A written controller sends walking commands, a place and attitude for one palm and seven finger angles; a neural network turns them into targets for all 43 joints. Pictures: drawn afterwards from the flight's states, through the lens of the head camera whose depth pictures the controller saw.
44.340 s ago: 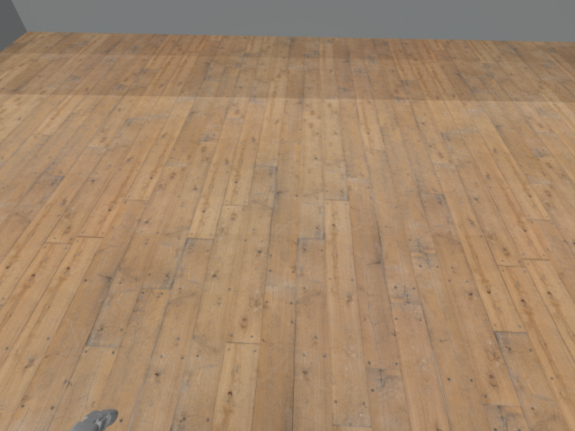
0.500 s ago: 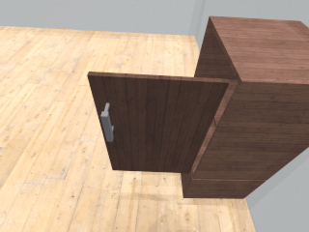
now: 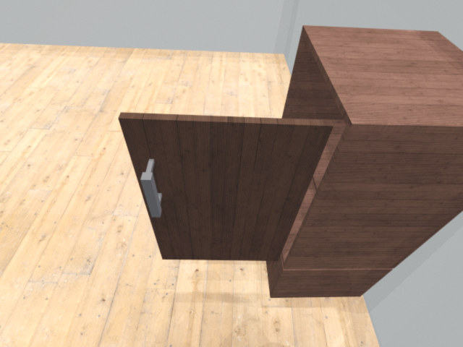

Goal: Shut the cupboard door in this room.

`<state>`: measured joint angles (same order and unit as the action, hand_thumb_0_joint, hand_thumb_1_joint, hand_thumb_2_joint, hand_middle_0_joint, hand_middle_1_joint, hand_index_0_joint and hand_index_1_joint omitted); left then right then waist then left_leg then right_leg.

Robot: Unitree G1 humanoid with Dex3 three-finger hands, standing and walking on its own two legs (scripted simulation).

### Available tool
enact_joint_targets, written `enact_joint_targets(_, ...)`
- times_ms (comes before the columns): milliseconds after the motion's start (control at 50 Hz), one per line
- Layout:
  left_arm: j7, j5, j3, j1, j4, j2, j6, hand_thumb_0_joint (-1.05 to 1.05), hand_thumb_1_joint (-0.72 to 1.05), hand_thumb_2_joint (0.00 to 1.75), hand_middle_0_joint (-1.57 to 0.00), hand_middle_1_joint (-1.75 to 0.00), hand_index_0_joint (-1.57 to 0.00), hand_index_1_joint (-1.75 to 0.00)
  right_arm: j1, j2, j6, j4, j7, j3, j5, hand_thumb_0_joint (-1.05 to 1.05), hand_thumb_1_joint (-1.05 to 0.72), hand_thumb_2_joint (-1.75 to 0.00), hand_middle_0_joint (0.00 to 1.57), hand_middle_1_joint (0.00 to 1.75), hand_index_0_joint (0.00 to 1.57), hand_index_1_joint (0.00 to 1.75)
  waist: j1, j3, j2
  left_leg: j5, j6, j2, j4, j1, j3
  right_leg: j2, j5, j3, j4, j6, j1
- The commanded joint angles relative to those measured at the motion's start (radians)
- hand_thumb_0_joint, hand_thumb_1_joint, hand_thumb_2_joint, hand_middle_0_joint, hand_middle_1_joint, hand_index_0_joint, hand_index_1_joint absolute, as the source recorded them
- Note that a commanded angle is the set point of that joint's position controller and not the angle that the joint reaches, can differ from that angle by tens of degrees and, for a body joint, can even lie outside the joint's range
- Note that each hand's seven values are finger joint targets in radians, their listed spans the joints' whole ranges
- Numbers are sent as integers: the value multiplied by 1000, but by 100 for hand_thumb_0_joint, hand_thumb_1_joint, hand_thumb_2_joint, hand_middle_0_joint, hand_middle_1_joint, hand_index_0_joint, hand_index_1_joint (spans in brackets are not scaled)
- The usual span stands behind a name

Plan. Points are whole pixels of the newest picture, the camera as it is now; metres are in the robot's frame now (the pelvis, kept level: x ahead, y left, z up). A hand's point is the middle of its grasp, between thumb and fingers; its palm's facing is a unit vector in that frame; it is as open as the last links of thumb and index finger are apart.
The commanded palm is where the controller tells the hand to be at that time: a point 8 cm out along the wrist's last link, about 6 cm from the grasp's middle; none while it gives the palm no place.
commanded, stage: raise the hand and make a fist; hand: left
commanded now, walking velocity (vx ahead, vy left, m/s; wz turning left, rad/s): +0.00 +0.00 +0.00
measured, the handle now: (153, 189) +0.43 +0.20 -0.02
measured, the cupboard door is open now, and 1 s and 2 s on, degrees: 89 89 89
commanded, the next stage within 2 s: none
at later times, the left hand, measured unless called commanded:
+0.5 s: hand (140, 344) +0.14 +0.16 -0.07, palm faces +0.08 -1.00 +0.02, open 6.2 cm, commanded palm +0.11 +0.21 -0.06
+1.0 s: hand (126, 313) +0.18 +0.19 -0.03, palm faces +0.14 -0.99 -0.06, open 3.9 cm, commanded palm +0.15 +0.22 -0.04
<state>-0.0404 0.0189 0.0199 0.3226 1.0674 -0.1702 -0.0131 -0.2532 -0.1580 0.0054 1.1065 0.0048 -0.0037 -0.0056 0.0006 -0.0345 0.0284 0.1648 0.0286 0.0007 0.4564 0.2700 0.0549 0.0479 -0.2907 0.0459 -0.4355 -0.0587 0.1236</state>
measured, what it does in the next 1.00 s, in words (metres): lowers itself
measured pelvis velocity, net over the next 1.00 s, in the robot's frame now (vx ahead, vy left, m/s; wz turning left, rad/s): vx -0.01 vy -0.03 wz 0.01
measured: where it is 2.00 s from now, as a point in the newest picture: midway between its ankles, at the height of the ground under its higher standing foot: outside the picture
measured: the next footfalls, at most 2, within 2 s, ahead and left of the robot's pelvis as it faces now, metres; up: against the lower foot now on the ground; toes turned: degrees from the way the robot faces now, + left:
none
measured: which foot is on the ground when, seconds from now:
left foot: down 0.00-1.00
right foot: down 0.00-1.00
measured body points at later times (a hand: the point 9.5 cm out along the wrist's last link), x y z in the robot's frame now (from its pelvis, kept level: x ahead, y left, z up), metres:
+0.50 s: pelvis -0.03 -0.04 -0.09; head +0.00 -0.01 +0.36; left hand +0.13 +0.22 -0.07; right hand +0.19 -0.27 -0.12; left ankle +0.05 +0.10 -0.74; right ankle -0.03 -0.15 -0.74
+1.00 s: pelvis -0.01 -0.03 -0.10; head +0.04 -0.03 +0.35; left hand +0.17 +0.24 -0.03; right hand +0.15 -0.26 -0.19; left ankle +0.05 +0.10 -0.74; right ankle -0.03 -0.15 -0.74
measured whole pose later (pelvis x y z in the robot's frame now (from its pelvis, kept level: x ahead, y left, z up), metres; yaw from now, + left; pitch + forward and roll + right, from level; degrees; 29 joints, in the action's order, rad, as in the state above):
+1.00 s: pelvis -0.01 -0.03 -0.10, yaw +1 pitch +15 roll -2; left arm 0.22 -0.32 -0.22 0.53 -0.13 -0.23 -0.37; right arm -0.29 -0.19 0.20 0.58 0.06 -0.04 0.02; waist 0.02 0.16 -0.04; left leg 0.46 -0.02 -0.06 1.19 1.00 -0.03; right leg 0.00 -0.62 -0.05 -1.19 -0.01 0.83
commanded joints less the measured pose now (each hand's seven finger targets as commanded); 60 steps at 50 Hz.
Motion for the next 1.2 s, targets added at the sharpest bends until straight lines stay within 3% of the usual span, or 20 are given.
enact_joint_targets(0,-1,-6,-16,91,-15,-84,-8,0,90,90,-20,-30,-20,-30,-25,-114,12,-36,9,-16,3,0,-90,-90,20,30,20,30,5,-37,-24,26,-6,-89,-110,-77,-99,41,58,23,95,67,125)
enact_joint_targets(80,-34,18,-21,78,6,-112,-20,0,90,90,-20,-30,-20,-30,13,-154,21,-95,5,-18,4,0,-90,-90,20,30,20,30,-1,-68,-79,-74,-33,-110,45,-45,-75,56,103,35,93,71,157)
enact_joint_targets(100,-31,-118,-377,-763,-1690,-626,-288,0,90,90,-20,-30,-20,-30,-55,-326,205,-407,93,-55,17,0,-90,-90,20,30,20,30,-169,341,-84,-162,3,-50,-10,-410,-72,-55,257,-125,-27,82,192)
enact_joint_targets(120,-38,-141,-65,-86,-1423,-194,-215,0,90,90,-22,-32,-22,-32,13,-193,300,-416,105,5,49,0,-90,-90,20,30,20,30,-8,498,-401,-284,-22,-70,-28,-468,-52,-78,115,-144,-103,89,186)
enact_joint_targets(140,-95,-159,-66,-83,-1362,-181,-157,0,90,90,-24,-34,-24,-34,30,-213,347,-346,100,9,52,0,-90,-90,20,30,20,30,-16,438,-307,-196,-74,-81,-47,-354,-103,-92,28,-144,-131,89,172)
enact_joint_targets(160,-89,-146,65,203,-988,96,-28,0,90,90,-25,-36,-25,-36,43,-163,351,-291,74,5,58,0,-90,-90,20,30,20,30,-31,209,-185,16,-49,-90,-96,-177,-131,-64,-46,-150,-163,74,280)
enact_joint_targets(220,-56,-164,10,17,-1078,13,-168,0,90,90,-31,-42,-31,-42,83,-209,380,-438,50,-27,37,0,-90,-90,20,30,20,30,-76,-87,-10,317,-35,-8,35,137,-131,-52,-144,-160,-110,69,413)
enact_joint_targets(240,-32,-161,-83,144,-936,-27,-217,0,90,90,-33,-44,-33,-44,81,-203,376,-456,38,-46,35,0,-90,-90,20,30,20,30,-37,-95,33,282,-41,10,107,201,-110,-52,-188,-157,-128,74,470)
enact_joint_targets(300,141,-233,-182,346,-812,-14,-468,0,90,90,-38,-50,-38,-50,125,-188,353,-527,-4,-77,2,0,-90,-90,20,30,20,30,61,58,274,216,-59,5,319,385,-72,-63,-253,-171,-327,81,605)
enact_joint_targets(360,324,-298,-301,384,-802,-108,-627,0,90,90,-44,-56,-44,-56,170,-203,316,-626,-28,-107,9,0,-90,-90,20,30,20,30,108,189,167,192,-56,22,464,490,-37,-46,-207,-102,-458,94,603)
enact_joint_targets(400,363,-303,-288,347,-942,-123,-597,0,90,90,-47,-60,-47,-60,204,-200,302,-710,-30,-103,25,0,-90,-90,20,30,20,30,120,241,-54,242,-43,27,480,485,-24,-45,-245,-93,-507,98,640)
enact_joint_targets(460,344,-325,-266,184,-1234,-166,-559,0,90,90,-53,-66,-53,-66,196,-200,298,-773,-9,-90,30,0,-90,-90,20,30,20,30,79,316,-193,360,-25,9,507,487,-57,-50,-340,-43,-516,93,708)
enact_joint_targets(540,271,-315,-231,-102,-1627,-235,-668,0,90,90,-60,-74,-60,-74,121,-189,327,-733,36,-70,13,0,-90,-90,20,30,20,30,-35,379,-197,308,5,-13,651,481,-97,-73,-308,2,-546,90,815)
enact_joint_targets(620,329,-328,-156,-24,-1495,-163,-687,0,90,90,-68,-82,-68,-82,91,-200,341,-673,70,-63,21,0,-90,-90,20,30,20,30,-69,313,-116,264,10,-28,750,572,-105,-87,-279,4,-565,84,867)
enact_joint_targets(660,377,-338,-174,30,-1363,-171,-599,0,90,90,-71,-86,-71,-86,90,-198,332,-668,84,-59,32,0,-90,-90,20,30,20,30,-65,284,-53,264,10,-26,755,623,-102,-80,-277,20,-537,74,843)
enact_joint_targets(780,395,-384,-373,225,-1293,-251,-216,0,90,90,-82,-98,-82,-98,131,-163,245,-751,89,-66,61,0,-90,-90,20,30,20,30,75,456,23,138,-1,-4,675,591,-82,-15,-85,83,-468,21,546)
enact_joint_targets(860,272,-384,-405,217,-1436,-217,-302,0,90,90,-90,-106,-90,-106,112,-124,243,-736,78,-65,38,0,-90,-90,20,30,20,30,87,491,-11,-19,-8,-14,643,502,-90,-35,278,-14,-574,27,508)
enact_joint_targets(960,271,-344,-226,152,-1394,-116,-516,0,90,90,-99,-116,-99,-116,78,-159,271,-685,63,-69,21,0,-90,-90,20,30,20,30,-1,364,-32,25,-9,-22,647,481,-106,-70,116,-88,-628,55,729)
enact_joint_targets(1080,336,-340,-198,160,-1360,-153,-470,0,90,90,-110,-128,-110,-128,77,-202,276,-727,74,-74,43,0,-90,-90,20,30,20,30,13,381,-65,232,-5,-24,565,480,-122,-75,-193,-86,-566,79,753)
enact_joint_targets(1180,224,-318,-281,135,-1551,-220,-445,0,90,90,-119,-138,-119,-138,90,-182,249,-751,74,-60,35,0,-90,-90,20,30,20,30,53,471,-179,203,-16,-34,490,341,-150,-87,-132,-127,-594,91,708)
